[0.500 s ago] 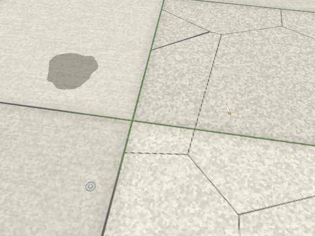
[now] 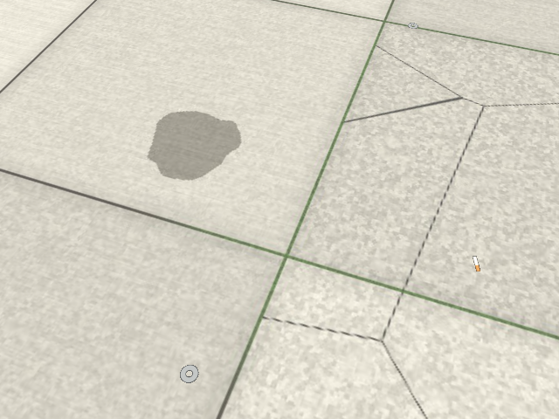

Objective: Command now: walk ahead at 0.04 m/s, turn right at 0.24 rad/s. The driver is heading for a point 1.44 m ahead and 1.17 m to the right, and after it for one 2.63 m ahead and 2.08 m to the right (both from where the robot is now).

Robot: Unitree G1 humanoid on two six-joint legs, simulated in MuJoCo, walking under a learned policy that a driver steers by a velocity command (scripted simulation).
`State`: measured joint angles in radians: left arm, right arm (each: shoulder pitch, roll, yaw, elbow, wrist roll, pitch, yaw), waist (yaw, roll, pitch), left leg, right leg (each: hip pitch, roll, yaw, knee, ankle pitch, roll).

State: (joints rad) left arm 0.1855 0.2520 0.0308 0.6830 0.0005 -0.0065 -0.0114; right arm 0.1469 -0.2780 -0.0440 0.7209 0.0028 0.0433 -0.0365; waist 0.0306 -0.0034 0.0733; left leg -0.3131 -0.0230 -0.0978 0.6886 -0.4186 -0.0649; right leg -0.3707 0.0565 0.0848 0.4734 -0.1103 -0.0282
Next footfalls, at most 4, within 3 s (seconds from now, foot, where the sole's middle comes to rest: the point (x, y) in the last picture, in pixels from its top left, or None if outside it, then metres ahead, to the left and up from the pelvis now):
0.06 left None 0.05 0.13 -0.77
0.44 right None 0.04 -0.13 -0.77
0.88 left None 0.13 0.07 -0.77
1.36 right None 0.01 -0.21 -0.77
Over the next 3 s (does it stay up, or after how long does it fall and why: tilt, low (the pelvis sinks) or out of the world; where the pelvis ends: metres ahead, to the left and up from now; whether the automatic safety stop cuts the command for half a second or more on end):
stays up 0.67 -0.68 0.00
